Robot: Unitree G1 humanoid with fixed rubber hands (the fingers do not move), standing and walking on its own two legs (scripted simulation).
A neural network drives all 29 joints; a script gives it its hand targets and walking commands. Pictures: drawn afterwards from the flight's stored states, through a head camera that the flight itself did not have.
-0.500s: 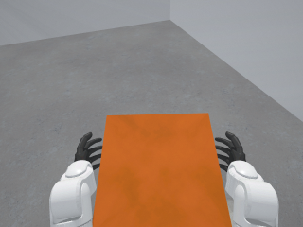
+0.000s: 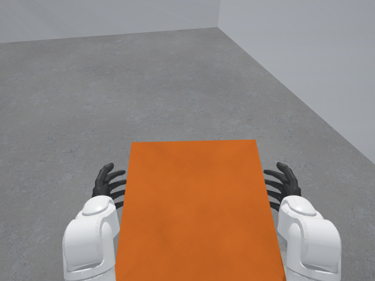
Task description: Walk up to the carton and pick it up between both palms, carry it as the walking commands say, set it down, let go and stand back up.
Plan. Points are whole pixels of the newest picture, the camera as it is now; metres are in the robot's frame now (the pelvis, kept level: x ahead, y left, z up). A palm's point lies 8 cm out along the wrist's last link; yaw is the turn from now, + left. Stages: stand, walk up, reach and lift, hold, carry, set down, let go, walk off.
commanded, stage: carry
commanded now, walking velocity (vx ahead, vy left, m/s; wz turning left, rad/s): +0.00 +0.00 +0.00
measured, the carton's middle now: (195, 213) +0.27 +0.00 +0.02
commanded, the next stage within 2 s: hold in 1.78 s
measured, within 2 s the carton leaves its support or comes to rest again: neither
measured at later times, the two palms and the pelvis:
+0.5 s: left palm (122, 199) +0.27 +0.15 +0.07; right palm (289, 201) +0.27 -0.19 +0.07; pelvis +0.00 -0.02 +0.00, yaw +0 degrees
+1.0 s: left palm (131, 203) +0.27 +0.14 +0.06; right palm (297, 205) +0.27 -0.21 +0.06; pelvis +0.00 -0.03 +0.00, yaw +0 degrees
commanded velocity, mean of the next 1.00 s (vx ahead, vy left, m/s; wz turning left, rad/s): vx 0.00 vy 0.00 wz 0.00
